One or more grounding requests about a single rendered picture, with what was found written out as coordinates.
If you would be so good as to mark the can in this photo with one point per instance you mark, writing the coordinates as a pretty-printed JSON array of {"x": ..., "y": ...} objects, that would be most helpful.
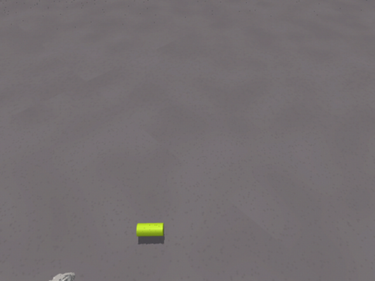
[{"x": 150, "y": 229}]

